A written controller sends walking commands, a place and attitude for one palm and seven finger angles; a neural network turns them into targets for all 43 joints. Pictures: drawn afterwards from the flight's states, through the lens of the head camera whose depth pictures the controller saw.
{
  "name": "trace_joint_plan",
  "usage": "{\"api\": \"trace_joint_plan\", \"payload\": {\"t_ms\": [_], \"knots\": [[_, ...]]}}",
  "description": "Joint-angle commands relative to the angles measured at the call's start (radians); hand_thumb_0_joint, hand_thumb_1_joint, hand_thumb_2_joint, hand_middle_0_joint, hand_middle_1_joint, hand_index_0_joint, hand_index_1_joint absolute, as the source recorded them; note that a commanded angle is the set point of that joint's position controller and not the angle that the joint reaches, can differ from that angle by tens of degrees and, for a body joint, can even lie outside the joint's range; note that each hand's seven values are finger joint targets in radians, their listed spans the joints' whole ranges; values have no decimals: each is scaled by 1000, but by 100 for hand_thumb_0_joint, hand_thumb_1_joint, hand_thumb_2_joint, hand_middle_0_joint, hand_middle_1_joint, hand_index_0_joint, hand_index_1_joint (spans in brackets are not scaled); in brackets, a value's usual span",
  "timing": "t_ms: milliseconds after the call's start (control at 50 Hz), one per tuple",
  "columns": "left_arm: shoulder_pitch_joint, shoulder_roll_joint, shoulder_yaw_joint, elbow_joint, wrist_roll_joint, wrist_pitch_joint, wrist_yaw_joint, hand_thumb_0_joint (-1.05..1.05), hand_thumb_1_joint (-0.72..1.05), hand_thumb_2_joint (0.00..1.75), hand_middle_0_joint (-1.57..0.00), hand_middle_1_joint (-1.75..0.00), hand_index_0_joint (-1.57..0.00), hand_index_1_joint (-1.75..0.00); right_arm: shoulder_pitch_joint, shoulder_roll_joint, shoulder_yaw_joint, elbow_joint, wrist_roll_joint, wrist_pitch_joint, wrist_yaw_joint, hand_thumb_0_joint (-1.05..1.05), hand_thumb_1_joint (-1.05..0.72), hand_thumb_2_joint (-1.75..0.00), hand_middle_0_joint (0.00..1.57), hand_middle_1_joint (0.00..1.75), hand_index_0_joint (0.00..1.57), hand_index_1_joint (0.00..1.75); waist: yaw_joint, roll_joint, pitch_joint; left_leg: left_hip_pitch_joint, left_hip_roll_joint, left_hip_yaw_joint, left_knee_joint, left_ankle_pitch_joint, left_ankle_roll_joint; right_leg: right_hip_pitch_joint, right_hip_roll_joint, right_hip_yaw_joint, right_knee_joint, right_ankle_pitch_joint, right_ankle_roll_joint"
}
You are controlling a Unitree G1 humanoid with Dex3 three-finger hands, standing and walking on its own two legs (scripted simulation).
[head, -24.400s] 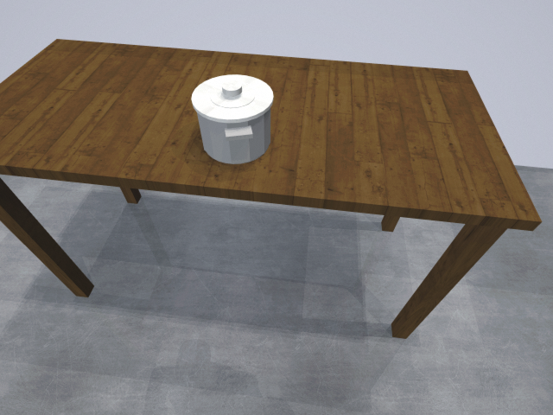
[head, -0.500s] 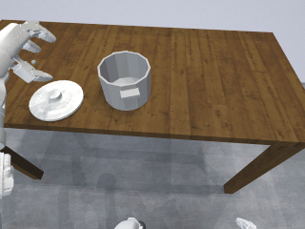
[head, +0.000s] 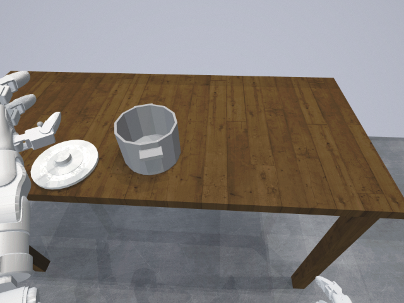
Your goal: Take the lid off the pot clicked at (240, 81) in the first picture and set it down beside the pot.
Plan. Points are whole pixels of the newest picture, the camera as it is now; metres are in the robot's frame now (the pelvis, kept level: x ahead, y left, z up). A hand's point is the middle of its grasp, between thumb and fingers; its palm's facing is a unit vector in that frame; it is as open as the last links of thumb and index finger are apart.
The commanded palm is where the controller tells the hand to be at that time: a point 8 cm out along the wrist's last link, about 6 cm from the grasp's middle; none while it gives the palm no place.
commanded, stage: draw the hand back to the body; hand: left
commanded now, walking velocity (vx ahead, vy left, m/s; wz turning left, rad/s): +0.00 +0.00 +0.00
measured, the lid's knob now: (62, 157) +0.45 +0.40 +0.00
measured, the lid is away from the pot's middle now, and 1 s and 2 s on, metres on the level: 0.23 0.23 0.23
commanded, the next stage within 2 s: step back with the hand held close in 1.20 s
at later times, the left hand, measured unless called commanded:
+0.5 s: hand (38, 162) +0.28 +0.28 +0.19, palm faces +0.49 -0.83 -0.27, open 7.6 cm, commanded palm +0.22 +0.30 +0.20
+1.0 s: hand (26, 218) +0.19 +0.25 +0.18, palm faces +0.40 -0.85 -0.35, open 7.4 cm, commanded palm +0.12 +0.29 +0.19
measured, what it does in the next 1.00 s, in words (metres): stands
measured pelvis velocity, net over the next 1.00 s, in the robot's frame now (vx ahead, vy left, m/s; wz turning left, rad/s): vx -0.01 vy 0.01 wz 0.01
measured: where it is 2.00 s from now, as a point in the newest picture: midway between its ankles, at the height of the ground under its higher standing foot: outside the picture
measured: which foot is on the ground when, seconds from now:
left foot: down 0.00-1.00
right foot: down 0.00-1.00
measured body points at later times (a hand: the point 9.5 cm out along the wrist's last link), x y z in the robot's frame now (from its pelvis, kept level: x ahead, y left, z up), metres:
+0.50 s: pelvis +0.01 -0.01 +0.00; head +0.00 -0.03 +0.45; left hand +0.25 +0.32 +0.21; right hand +0.21 -0.24 -0.09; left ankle +0.05 +0.13 -0.74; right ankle -0.08 -0.10 -0.74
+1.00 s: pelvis -0.01 +0.01 +0.00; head -0.03 -0.01 +0.45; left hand +0.16 +0.29 +0.20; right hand +0.20 -0.20 -0.08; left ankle +0.05 +0.13 -0.74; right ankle -0.08 -0.10 -0.74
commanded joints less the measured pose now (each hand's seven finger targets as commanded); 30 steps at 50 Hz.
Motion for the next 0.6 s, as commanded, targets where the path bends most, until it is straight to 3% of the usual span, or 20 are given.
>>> {"api": "trace_joint_plan", "payload": {"t_ms": [0, 60, 80, 120, 180, 240, 280, 340, 420, 480, 540, 580], "knots": [[-299, 313, 104, -339, -16, -75, 13, 0, 52, 83, -27, -50, -27, -50, -147, -109, -38, -154, 3, -55, -13, 0, -90, -90, 20, 30, 20, 30, 12, 35, -235, 299, -39, 49, 19, 198, 67, -125, -33, -23, -59, 552, 44], [-209, 274, 101, -352, -22, -71, 11, 0, 59, 84, -26, -46, -26, -46, -152, -101, -41, -150, 0, -59, -13, 0, -90, -90, 20, 30, 20, 30, 19, 12, -228, 298, -43, 54, 19, 217, 66, -114, -37, -25, -48, 605, 54], [-183, 267, 105, -331, -26, -73, 9, 0, 61, 85, -25, -45, -25, -45, -152, -103, -45, -146, -3, -58, -13, 0, -90, -90, 20, 30, 20, 30, 14, -23, -194, 281, -42, 57, 24, 197, 68, -127, -40, -26, -56, 608, 57], [-153, 269, 114, -355, -30, -74, 9, 0, 66, 86, -25, -42, -25, -42, -159, -99, -43, -147, -2, -60, -14, 0, -90, -90, 20, 30, 20, 30, 22, -13, -198, 288, -42, 52, 13, 189, 67, -124, -40, -24, -57, 580, 57], [-92, 271, 138, -459, -35, -90, 9, 0, 73, 87, -23, -39, -23, -39, -182, -90, -44, -159, -6, -70, -13, 0, -90, -90, 20, 30, 20, 30, 31, 27, -225, 307, -43, 57, 21, 218, 66, -98, -49, -21, -53, 634, 57], [-15, 239, 140, -459, -43, -81, 8, 0, 80, 88, -22, -35, -22, -35, -187, -82, -43, -153, -9, -70, -13, 0, -90, -90, 20, 30, 20, 30, 36, -25, -194, 297, -42, 58, 13, 220, 64, -101, -48, -23, -53, 656, 64], [9, 213, 125, -512, -45, -89, 5, 0, 85, 89, -21, -32, -21, -32, -193, -78, -47, -159, -11, -76, -11, 0, -90, -90, 20, 30, 20, 30, 30, 4, -199, 310, -42, 64, 22, 229, 65, -103, -52, -22, -55, 674, 63], [59, 186, 116, -551, -50, -86, 3, 0, 90, 90, -20, -30, -20, -30, -206, -69, -42, -162, -13, -78, -11, 0, -90, -90, 20, 30, 20, 30, 39, -14, -176, 313, -43, 61, 9, 232, 64, -106, -45, -27, -58, 649, 60], [128, 155, 103, -637, -54, -92, 4, 0, 90, 90, -20, -30, -20, -30, -217, -59, -41, -169, -16, -86, -10, 0, -90, -90, 20, 30, 20, 30, 42, 23, -172, 342, -37, 55, -1, 251, 63, -111, -39, -33, -71, 594, 47], [194, 147, 110, -668, -56, -95, 4, 0, 90, 90, -20, -30, -20, -30, -218, -57, -43, -173, -22, -89, -10, 0, -90, -90, 20, 30, 20, 30, 41, -5, -159, 344, -34, 52, -5, 238, 64, -116, -39, -39, -82, 561, 44], [237, 131, 95, -757, -56, -99, 4, 0, 90, 90, -20, -30, -20, -30, -230, -48, -37, -182, -25, -95, -11, 0, -90, -90, 20, 30, 20, 30, 52, 33, -170, 370, -33, 45, -18, 258, 61, -105, -33, -41, -90, 523, 35], [314, 123, 104, -751, -57, -101, 5, 0, 90, 90, -20, -30, -20, -30, -229, -46, -40, -180, -28, -97, -9, 0, -90, -90, 20, 30, 20, 30, 47, 20, -149, 360, -29, 47, -17, 251, 62, -113, -36, -43, -95, 520, 35]]}}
